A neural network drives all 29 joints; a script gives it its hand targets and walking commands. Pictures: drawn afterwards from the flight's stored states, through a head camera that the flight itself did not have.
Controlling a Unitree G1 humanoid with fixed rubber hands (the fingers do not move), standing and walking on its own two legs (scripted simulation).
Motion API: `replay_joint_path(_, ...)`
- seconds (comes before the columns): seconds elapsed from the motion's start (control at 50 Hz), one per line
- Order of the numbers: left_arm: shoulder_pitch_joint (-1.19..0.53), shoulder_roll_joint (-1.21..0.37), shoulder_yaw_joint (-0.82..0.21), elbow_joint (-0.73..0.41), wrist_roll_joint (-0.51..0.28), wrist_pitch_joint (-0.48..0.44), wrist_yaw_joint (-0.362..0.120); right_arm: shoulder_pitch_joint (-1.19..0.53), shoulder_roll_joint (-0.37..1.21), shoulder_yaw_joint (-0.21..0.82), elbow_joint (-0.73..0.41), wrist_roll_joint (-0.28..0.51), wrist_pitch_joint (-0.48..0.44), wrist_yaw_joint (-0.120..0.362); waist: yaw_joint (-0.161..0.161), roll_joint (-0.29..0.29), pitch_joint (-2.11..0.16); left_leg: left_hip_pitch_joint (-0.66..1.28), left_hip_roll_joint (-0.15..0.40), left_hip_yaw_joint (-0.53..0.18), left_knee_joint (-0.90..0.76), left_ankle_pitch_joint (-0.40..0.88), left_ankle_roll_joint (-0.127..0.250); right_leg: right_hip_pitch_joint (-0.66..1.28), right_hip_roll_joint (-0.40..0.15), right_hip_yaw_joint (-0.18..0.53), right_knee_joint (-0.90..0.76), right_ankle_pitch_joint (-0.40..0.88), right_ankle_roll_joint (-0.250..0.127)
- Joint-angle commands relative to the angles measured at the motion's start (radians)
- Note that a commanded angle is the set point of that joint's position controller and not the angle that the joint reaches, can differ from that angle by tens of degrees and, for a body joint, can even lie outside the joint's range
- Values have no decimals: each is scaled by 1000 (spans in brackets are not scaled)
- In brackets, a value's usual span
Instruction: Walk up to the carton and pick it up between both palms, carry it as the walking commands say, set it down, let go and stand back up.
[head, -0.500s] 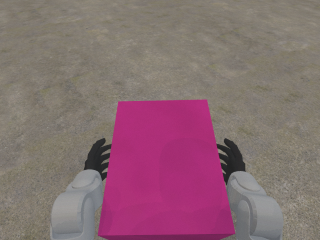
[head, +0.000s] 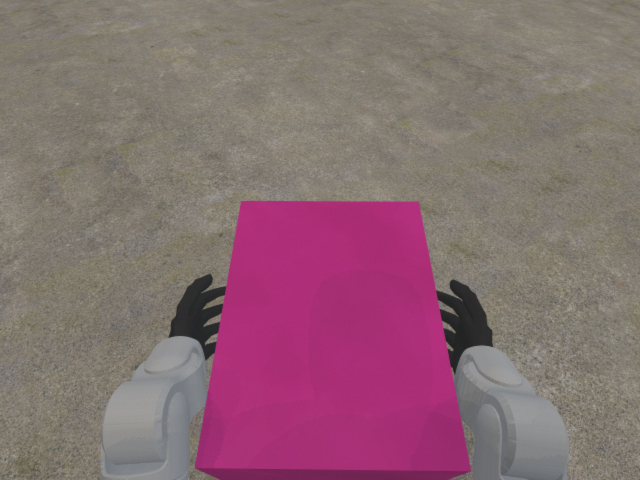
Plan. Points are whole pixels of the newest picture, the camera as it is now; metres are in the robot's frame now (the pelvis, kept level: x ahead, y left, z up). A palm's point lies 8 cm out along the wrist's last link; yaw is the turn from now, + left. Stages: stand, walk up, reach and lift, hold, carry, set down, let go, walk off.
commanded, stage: carry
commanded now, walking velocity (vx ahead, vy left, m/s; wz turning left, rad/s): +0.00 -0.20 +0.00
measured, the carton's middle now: (328, 358) +0.27 -0.01 +0.00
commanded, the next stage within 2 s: none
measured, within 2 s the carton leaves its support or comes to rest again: neither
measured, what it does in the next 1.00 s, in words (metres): steps on the spot: left foot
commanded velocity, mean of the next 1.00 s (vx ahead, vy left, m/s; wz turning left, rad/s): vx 0.07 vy -0.04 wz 0.00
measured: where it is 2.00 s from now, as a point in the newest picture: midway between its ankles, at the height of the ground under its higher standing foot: outside the picture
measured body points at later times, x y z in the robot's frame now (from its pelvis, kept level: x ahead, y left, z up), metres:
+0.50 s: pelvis -0.04 -0.06 +0.00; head -0.06 -0.04 +0.45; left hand +0.20 +0.10 +0.09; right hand +0.21 -0.21 +0.10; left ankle -0.06 +0.07 -0.72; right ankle +0.00 -0.13 -0.70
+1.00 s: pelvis -0.07 -0.07 +0.01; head -0.09 -0.07 +0.46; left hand +0.17 +0.09 +0.10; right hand +0.18 -0.22 +0.11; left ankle -0.07 +0.06 -0.72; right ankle -0.02 -0.16 -0.72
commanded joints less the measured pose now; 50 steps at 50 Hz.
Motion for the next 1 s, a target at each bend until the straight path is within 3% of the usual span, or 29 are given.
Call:
replay_joint_path(0.0, -353, -740, -636, -156, -236, -27, -98, -389, 781, 679, -147, 304, -2, 108, 37, -314, -268, -250, -95, 35, 427, -322, 24, 369, -345, 317, -190, 697, -136)
replay_joint_path(0.02, -323, -752, -622, -136, -231, -23, -108, -405, 803, 694, -151, 316, -6, 110, 42, -229, -253, -247, -95, 17, 517, -264, 30, 323, -295, 244, -190, 633, -146)
replay_joint_path(0.06, -349, -776, -626, -150, -244, -32, -118, -394, 841, 689, -131, 315, -12, 112, 43, -141, -261, -275, -94, 19, 584, -138, 42, 332, -228, 156, -170, 580, -168)
replay_joint_path(0.12, -355, -774, -624, -147, -241, -35, -119, -385, 837, 679, -116, 311, -10, 111, 40, -145, -243, -290, -94, 31, 523, -89, 45, 324, -215, 149, -177, 470, -170)
replay_joint_path(0.22, -370, -764, -632, -146, -236, -22, -113, -381, 803, 656, -105, 299, 3, 110, 39, -111, -217, -173, -102, 48, 309, -66, 73, 165, -220, 183, -275, 49, -157)
replay_joint_path(0.32, -391, -734, -631, -114, -223, 3, -96, -344, 751, 595, -40, 278, 24, 112, 35, -121, -222, 14, -114, 68, -4, -31, 114, 91, -220, 185, -266, -12, -126)
replay_joint_path(0.34, -389, -720, -630, -102, -219, 9, -90, -326, 737, 581, -24, 271, 27, 111, 23, -92, -193, 64, -90, 48, -170, 45, 125, 54, -204, 149, -219, -23, -97)
replay_joint_path(0.36, -390, -722, -631, -85, -215, 14, -89, -338, 728, 572, -10, 265, 27, 112, 19, 15, -158, 115, -11, -68, -282, 43, 144, -44, -171, 115, -147, -4, -34)
replay_joint_path(0.38, -384, -726, -632, -76, -211, 18, -87, -334, 714, 568, 10, 257, 27, 112, 21, 228, -153, 163, 206, -356, -373, 92, 212, -158, -72, 42, 14, -45, 44)
replay_joint_path(0.4, -375, -728, -635, -78, -211, 20, -88, -315, 713, 568, 4, 253, 23, 109, 24, 311, -123, 88, 331, -482, -400, 255, 285, -181, -4, 43, 142, -227, 60)
replay_joint_path(0.42, -407, -741, -648, -84, -219, 17, -91, -319, 735, 570, -4, 249, 22, 111, 13, 240, -97, 29, 295, -421, -388, 360, 314, -134, 2, 106, 272, -273, 38)
replay_joint_path(0.46, -450, -781, -673, -109, -244, 2, -96, -348, 771, 578, -28, 255, 13, 119, 22, 114, -121, 2, 166, -197, -309, 499, 228, -55, -6, 98, 242, -170, 25)
replay_joint_path(0.48, -446, -782, -673, -117, -255, 0, -96, -353, 771, 576, -37, 260, 10, 118, 32, 132, -140, 7, 105, -126, -262, 532, 183, 4, 13, 44, 113, -133, 25)
replay_joint_path(0.5, -428, -787, -676, -108, -260, 1, -95, -362, 759, 573, -56, 262, 5, 115, 36, 172, -158, 4, 63, -88, -222, 537, 156, 73, 37, -13, -3, -82, 27)
replay_joint_path(0.52, -421, -777, -671, -114, -257, -1, -92, -365, 750, 578, -65, 263, 3, 112, 41, 168, -174, -12, 41, -79, -197, 513, 133, 162, 28, -27, -109, 8, 25)
replay_joint_path(0.54, -396, -771, -662, -100, -247, 0, -91, -362, 749, 588, -67, 264, 2, 110, 36, 123, -211, -29, 18, -69, -180, 437, 114, 240, -12, -8, -133, 90, 21)
replay_joint_path(0.56, -389, -759, -656, -105, -242, -2, -91, -348, 751, 595, -68, 262, 4, 107, 25, 28, -231, -35, -25, -50, -129, 369, 91, 281, -97, 70, -146, 290, 19)
replay_joint_path(0.58, -386, -746, -645, -92, -231, -2, -93, -354, 751, 607, -71, 260, 8, 105, 23, -100, -224, -81, -64, -29, -117, 182, 75, 299, -185, 146, -150, 450, -12)
replay_joint_path(0.6, -367, -746, -634, -75, -227, -1, -96, -357, 753, 620, -76, 264, 12, 103, 22, -146, -238, -61, -87, -11, -123, 67, 74, 289, -222, 169, -173, 435, -32)
replay_joint_path(0.62, -379, -743, -629, -87, -229, -3, -99, -363, 765, 629, -70, 269, 13, 105, 21, -145, -228, -46, -95, -4, -125, 47, 74, 261, -232, 185, -204, 371, -35)
replay_joint_path(0.68, -382, -755, -621, -73, -228, -1, -107, -401, 775, 634, -87, 276, 11, 105, 22, -71, -204, 9, -94, -6, -191, 122, 86, 193, -201, 158, -239, 146, -16)
replay_joint_path(0.74, -369, -745, -606, -57, -218, -1, -109, -397, 767, 632, -82, 271, 11, 101, 23, -83, -197, 23, -91, -2, -193, 129, 86, 174, -197, 155, -245, 137, 0)
replay_joint_path(0.84, -379, -733, -601, -57, -216, 4, -109, -400, 761, 627, -72, 267, 17, 97, 23, -73, -181, 28, -94, -11, -210, 111, 96, 137, -195, 156, -262, 9, 9)
replay_joint_path(0.86, -391, -735, -602, -58, -217, 6, -109, -410, 763, 624, -71, 267, 19, 97, 24, -73, -174, 25, -94, -13, -217, 101, 100, 128, -193, 153, -268, -44, 11)
replay_joint_path(0.88, -400, -725, -599, -65, -212, 6, -107, -423, 762, 629, -68, 268, 21, 97, 31, -78, -162, 15, -110, 2, -201, 37, 110, 118, -196, 160, -290, -209, 5)
replay_joint_path(0.9, -394, -711, -590, -70, -210, 6, -107, -435, 758, 630, -68, 269, 23, 98, 39, -117, -158, -8, -141, 36, -141, -51, 122, 122, -223, 201, -354, -410, -4)
replay_joint_path(0.94, -407, -685, -586, -77, -205, 9, -105, -447, 746, 627, -59, 264, 28, 102, 40, -226, -149, -63, -150, 51, 71, -47, 125, 105, -342, 338, -494, -651, -54)
replay_joint_path(0.96, -405, -673, -580, -69, -200, 14, -102, -442, 736, 619, -49, 259, 34, 102, 36, -240, -138, -88, -136, 38, 94, -29, 134, 91, -383, 370, -532, -693, -79)
replay_joint_path(0.98, -394, -670, -581, -65, -200, 16, -100, -422, 729, 610, -42, 256, 37, 101, 35, -217, -142, -112, -118, 19, 75, -23, 144, 120, -391, 357, -521, -651, -92)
